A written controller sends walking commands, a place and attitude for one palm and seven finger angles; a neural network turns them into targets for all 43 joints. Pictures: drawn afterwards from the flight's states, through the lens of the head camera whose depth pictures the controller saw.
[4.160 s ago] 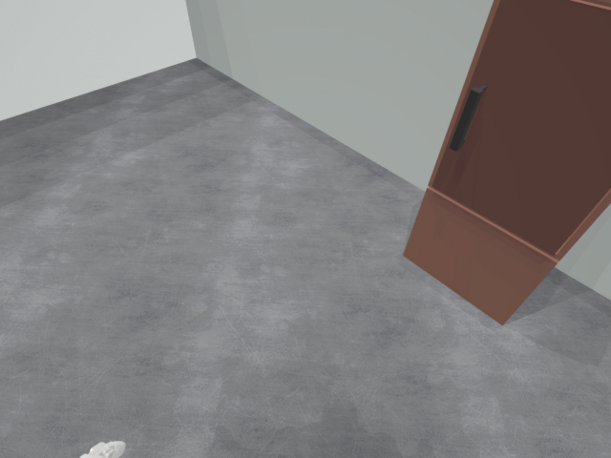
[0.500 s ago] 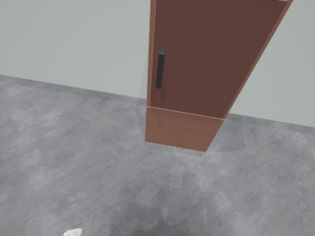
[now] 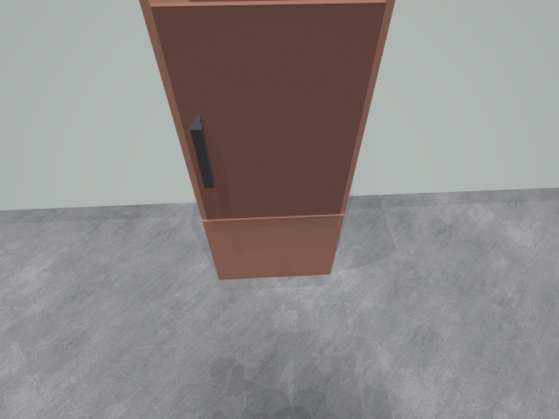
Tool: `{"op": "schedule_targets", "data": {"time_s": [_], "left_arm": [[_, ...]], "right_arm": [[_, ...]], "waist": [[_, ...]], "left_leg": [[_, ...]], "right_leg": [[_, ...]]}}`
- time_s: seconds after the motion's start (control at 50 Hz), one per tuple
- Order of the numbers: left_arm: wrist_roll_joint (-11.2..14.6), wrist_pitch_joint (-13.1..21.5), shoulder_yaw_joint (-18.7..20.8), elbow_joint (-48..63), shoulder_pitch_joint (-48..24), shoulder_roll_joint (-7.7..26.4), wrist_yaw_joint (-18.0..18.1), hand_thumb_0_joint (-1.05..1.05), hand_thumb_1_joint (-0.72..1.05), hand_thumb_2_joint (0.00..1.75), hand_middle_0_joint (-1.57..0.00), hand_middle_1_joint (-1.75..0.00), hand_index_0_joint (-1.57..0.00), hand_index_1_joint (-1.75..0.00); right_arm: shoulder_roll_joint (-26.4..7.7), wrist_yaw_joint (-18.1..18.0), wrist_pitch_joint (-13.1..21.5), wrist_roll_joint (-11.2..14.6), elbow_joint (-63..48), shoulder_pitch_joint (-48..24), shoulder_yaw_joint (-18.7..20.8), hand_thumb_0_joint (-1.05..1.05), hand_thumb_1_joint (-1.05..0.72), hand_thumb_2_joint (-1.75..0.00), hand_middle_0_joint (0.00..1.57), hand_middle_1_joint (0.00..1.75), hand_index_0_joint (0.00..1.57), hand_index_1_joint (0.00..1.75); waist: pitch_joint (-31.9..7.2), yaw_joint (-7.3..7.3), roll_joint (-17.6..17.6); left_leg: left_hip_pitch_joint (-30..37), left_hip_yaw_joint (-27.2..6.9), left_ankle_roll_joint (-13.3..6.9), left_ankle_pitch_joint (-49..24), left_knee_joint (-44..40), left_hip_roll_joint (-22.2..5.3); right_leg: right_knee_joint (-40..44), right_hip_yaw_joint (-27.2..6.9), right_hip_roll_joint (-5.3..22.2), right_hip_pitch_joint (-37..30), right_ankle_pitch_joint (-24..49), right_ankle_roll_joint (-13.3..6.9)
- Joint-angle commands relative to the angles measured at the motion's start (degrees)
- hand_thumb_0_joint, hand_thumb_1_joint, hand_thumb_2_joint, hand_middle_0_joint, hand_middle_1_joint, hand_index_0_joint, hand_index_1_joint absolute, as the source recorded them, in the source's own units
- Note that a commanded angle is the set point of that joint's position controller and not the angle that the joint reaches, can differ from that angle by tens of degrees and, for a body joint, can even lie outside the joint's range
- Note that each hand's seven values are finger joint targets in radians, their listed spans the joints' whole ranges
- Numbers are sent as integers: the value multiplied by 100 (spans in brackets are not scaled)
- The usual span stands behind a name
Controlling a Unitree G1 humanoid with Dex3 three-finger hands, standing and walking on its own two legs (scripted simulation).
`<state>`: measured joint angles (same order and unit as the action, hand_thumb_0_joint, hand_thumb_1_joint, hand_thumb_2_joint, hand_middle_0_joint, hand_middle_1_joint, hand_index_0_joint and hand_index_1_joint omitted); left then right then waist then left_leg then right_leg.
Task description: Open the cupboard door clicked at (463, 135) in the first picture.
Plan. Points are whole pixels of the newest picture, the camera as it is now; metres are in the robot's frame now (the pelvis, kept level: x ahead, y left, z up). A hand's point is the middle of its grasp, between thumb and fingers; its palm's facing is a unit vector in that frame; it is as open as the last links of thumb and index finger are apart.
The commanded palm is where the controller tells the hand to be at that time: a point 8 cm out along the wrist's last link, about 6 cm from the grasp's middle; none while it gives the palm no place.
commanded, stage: take the last steps up to it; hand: left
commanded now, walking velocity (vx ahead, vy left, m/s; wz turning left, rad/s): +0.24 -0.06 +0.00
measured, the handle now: (204, 152) +0.68 +0.18 -0.05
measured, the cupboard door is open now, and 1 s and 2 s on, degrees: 0 0 0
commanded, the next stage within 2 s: come to a stop and stand still in 0.26 s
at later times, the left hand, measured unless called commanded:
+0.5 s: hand out of the picture +0.07 +0.13 -0.19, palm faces +0.10 -0.99 -0.12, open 7.4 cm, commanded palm none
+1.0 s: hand (216, 400) +0.18 +0.11 -0.15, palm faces +0.05 -0.96 -0.27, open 7.4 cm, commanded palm none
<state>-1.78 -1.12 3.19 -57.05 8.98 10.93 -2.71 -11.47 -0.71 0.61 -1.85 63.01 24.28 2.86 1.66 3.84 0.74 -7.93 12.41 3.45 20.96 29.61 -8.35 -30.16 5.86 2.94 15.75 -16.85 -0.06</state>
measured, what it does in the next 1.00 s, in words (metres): walks ahead: left foot, then right foot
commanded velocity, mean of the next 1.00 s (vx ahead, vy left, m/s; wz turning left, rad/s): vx -0.01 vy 0.03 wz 0.01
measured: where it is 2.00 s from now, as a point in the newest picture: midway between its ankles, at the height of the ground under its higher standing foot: outside the picture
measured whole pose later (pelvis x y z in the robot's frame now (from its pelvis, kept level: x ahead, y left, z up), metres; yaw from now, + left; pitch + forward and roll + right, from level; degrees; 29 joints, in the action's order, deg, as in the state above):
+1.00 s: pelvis +0.14 -0.08 +0.00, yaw +0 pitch -1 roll +2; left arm -2.0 -1.6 1.7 -56.2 14.4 8.4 1.3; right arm -13.3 0.5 -4.6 -1.3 58.1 12.2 4.5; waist 0.8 -0.5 2.6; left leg -25.7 1.3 1.1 22.1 54.4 -1.1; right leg -33.1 1.7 4.2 15.6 -16.8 0.6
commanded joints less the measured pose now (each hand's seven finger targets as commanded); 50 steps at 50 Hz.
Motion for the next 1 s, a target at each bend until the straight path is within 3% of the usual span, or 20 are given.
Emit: {"op": "schedule_targets", "data": {"time_s": [0.0,0.06,0.12,0.32,0.36,0.38,0.4,0.42,0.44,0.5,0.62,0.66,0.76,0.8,0.82,0.84,0.86,0.88,0.9,0.98], "left_arm": [[100,246,283,-421,1944,1424,284,0,90,90,-20,-30,-20,-30],[79,308,148,-326,1129,780,365,0,90,90,-20,-30,-20,-30],[42,431,6,-294,856,378,382,0,90,90,-20,-30,-20,-30],[32,494,-65,-636,1424,521,440,0,90,90,-20,-30,-20,-30],[80,451,-91,-679,1355,460,473,0,90,90,-20,-30,-20,-30],[114,411,-129,-688,1418,360,498,0,90,90,-20,-30,-20,-30],[198,390,-187,-669,1660,183,524,0,90,90,-20,-30,-20,-30],[263,339,-244,-669,1899,6,551,0,90,90,-20,-30,-20,-30],[217,263,-191,-708,1945,114,595,0,90,90,-20,-30,-20,-30],[105,35,-128,-563,1357,109,613,0,90,90,-20,-30,-20,-30],[55,-179,90,-193,1269,155,525,0,90,90,-20,-30,-20,-30],[61,-221,136,-61,1190,135,498,0,90,90,-20,-30,-20,-30],[60,-141,90,143,1046,89,453,0,90,90,-20,-30,-20,-30],[36,-45,74,23,1404,155,456,0,90,90,-20,-30,-20,-30],[-20,36,89,16,1452,430,477,0,90,90,-20,-30,-20,-30],[-72,135,108,173,1121,939,497,0,90,90,-20,-30,-20,-30],[-24,83,129,378,813,1260,489,0,90,90,-20,-30,-20,-30],[-25,50,134,458,577,1315,486,0,90,90,-20,-30,-20,-30],[-32,72,208,498,402,1310,500,0,90,90,-20,-30,-20,-30],[16,122,158,495,302,1005,495,0,90,90,-20,-30,-20,-30]], "right_arm": [[-370,22,95,52,-765,-1011,5,0,-90,-90,20,30,20,30],[-337,56,59,22,-539,-947,77,0,-90,-90,20,30,20,30],[-23,78,14,12,-336,-533,68,0,-90,-90,20,30,20,30],[23,141,107,84,-614,-1327,2,0,-90,-90,20,30,20,30],[-15,58,146,60,-410,-856,-35,0,-90,-90,20,30,20,30],[-159,-8,182,43,-231,-383,-24,0,-90,-90,20,30,20,30],[-554,-91,214,17,-174,33,24,0,-90,-90,20,30,20,30],[-820,-136,177,114,-124,201,48,0,-90,-90,20,30,20,30],[-743,-203,121,179,-141,-195,-26,0,-90,-90,20,30,20,30],[-472,-280,17,162,-347,-1030,-32,0,-90,-90,20,30,20,30],[-672,-244,-92,112,-619,-1337,197,0,-90,-90,20,30,20,30],[-716,-197,-109,81,-739,-1616,243,0,-90,-90,20,30,20,30],[-744,-81,-172,9,-859,-1828,303,0,-90,-90,20,30,20,30],[-703,-32,-224,39,-849,-1784,286,0,-90,-90,20,30,20,30],[-428,-3,-242,89,-833,-1559,247,0,-90,-90,20,30,20,30],[2,32,-296,144,-928,-1334,145,0,-90,-90,20,30,20,30],[-180,46,-361,114,-1077,-1583,183,0,-90,-90,20,30,20,30],[-328,82,-411,79,-1076,-1574,214,0,-90,-90,20,30,20,30],[-337,109,-435,42,-1053,-1567,206,0,-90,-90,20,30,20,30],[-510,147,-342,32,-787,-995,215,0,-90,-90,20,30,20,30]], "waist": [[-245,-1120,-1628],[513,-682,-1116],[571,-257,-467],[370,-390,-734],[146,-142,-524],[-290,1,-208],[-951,59,514],[-1338,-25,1495],[-1101,-220,1228],[71,-320,696],[-715,-396,248],[-776,-447,662],[-395,-480,1346],[-417,-658,998],[-253,-678,158],[-14,-497,-1433],[311,-610,-1698],[387,-522,-1179],[490,-493,-1399],[274,-374,-1183]], "left_leg": [[-3177,-600,-234,1612,2853,251],[-3106,-959,-278,489,3464,-82],[-2492,-784,-140,-90,3029,6],[-1769,-523,-331,-613,1041,309],[-858,-439,-377,-1297,221,591],[73,-600,-436,-2973,-150,447],[1429,-1561,-901,-5514,128,-566],[1650,-2419,-1559,-7736,-69,-1589],[1046,-2237,-1743,-7554,-452,-1643],[-209,-1802,-1525,-6043,-858,-1279],[22,-1420,-1509,-4949,-741,-1226],[-234,-1245,-1421,-4205,-783,-1119],[-941,-1354,-1195,-1877,-926,-885],[-1307,-1210,-880,-565,-545,-576],[-1612,-940,-577,-6,139,-114],[-1982,-719,-187,902,1136,471],[-1924,-1096,-207,1086,1847,561],[-1758,-1356,-247,829,2327,520],[-2036,-1435,-265,504,2639,568],[-2215,-1336,-143,-319,3122,620]], "right_leg": [[1940,-2992,2063,-2188,-660,-1086],[2055,-2103,1669,-1117,-673,-1025],[1834,-883,1233,-623,1439,-850],[1209,-601,1169,-1201,3451,-838],[342,-354,874,-1169,4234,-600],[-492,-224,612,-952,4149,-321],[-1316,-20,194,3,2649,7],[-2288,-124,-167,197,-1359,162],[-2669,-591,-63,27,-2137,146],[-2694,-760,183,401,-1580,219],[-3419,-708,-22,847,-1033,252],[-3320,-689,-9,802,-861,263],[-1605,-306,20,71,-671,161],[-328,-144,-29,-629,70,181],[530,-476,206,-852,356,155],[1578,-2175,1457,-240,-266,-193],[2114,-2890,2099,640,-766,-628],[2303,-2732,2135,1106,-1752,-818],[2311,-2764,1901,1049,-1851,-685],[1652,-1607,1383,120,-42,-495]]}}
